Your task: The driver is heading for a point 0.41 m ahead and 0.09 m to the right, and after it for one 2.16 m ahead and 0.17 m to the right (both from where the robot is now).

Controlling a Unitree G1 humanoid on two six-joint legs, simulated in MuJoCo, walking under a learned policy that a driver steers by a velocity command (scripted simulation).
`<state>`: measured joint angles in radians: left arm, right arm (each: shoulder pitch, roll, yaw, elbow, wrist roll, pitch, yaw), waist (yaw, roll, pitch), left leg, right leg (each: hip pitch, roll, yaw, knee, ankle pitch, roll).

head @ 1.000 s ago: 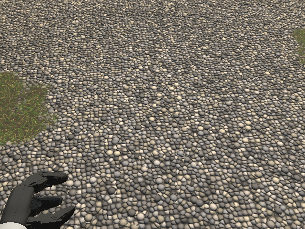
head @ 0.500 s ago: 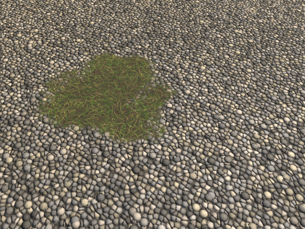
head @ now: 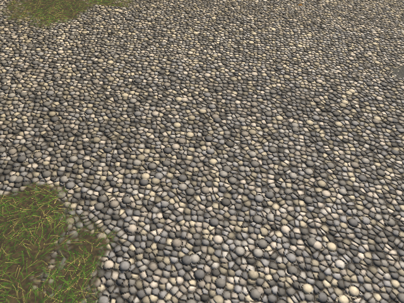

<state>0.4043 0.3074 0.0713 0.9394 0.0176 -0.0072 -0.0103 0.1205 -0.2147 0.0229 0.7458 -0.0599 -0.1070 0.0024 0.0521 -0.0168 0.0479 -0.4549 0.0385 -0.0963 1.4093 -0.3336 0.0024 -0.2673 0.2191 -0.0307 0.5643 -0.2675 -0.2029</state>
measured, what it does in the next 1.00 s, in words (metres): walks ahead, turning right: left foot, then right foot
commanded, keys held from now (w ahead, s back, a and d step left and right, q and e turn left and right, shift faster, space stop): w+e+shift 0.46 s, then w+q+shift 0.54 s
